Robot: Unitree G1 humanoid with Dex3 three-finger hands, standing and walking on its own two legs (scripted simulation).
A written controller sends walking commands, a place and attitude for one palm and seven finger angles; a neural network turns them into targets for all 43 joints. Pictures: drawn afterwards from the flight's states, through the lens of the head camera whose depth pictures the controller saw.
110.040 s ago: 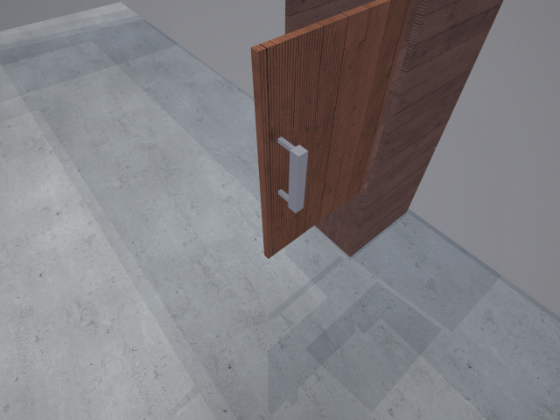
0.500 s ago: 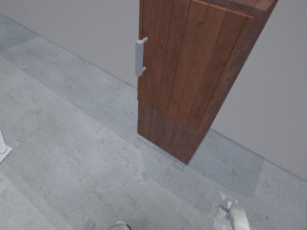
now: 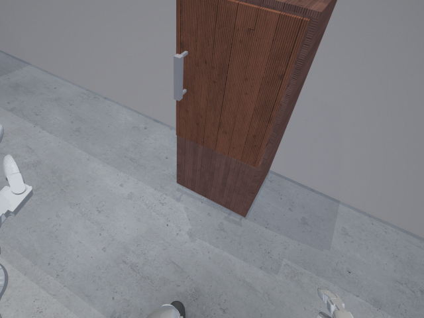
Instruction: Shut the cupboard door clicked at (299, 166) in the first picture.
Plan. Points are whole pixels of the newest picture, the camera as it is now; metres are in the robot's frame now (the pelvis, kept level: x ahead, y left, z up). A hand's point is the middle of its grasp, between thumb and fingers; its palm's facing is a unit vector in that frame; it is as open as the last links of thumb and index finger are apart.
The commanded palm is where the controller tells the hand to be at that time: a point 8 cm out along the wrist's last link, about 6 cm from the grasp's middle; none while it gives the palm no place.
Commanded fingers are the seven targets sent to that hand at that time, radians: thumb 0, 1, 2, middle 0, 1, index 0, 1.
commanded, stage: stop stepping back and stand still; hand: left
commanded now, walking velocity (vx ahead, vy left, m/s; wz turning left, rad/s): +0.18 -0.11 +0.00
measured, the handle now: (181, 76) +0.90 +0.10 +0.00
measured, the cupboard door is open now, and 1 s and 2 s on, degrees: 3 3 3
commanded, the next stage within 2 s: let the arm hang, fingers relaxed in 1.22 s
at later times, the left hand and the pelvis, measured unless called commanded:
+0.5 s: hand out of the picture +0.20 +0.30 +0.16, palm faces +0.38 -0.86 -0.34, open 7.5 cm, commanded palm +0.13 +0.35 +0.20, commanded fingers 0.00 0.90 0.90 -0.20 -0.30 -0.20 -0.30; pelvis -0.02 +0.06 +0.01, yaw -1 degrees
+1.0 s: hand out of the picture +0.20 +0.32 +0.18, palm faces +0.40 -0.82 -0.39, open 7.4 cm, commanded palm +0.13 +0.37 +0.20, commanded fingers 0.00 0.90 0.90 -0.20 -0.30 -0.20 -0.30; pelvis -0.02 +0.07 +0.02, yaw -2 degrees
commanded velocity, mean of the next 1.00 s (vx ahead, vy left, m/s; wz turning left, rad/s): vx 0.05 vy -0.05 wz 0.00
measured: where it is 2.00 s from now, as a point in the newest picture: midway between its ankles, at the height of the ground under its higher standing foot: outside the picture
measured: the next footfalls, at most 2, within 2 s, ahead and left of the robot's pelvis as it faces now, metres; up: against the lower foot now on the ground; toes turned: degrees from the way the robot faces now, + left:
right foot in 0.08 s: -0.02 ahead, -0.04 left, +0.00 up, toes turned -6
left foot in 0.36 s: +0.06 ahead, +0.18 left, +0.00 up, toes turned +2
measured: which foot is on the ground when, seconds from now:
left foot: down 0.00-0.06, up 0.08-0.34, down 0.36-1.00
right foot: up 0.00-0.06, down 0.08-1.00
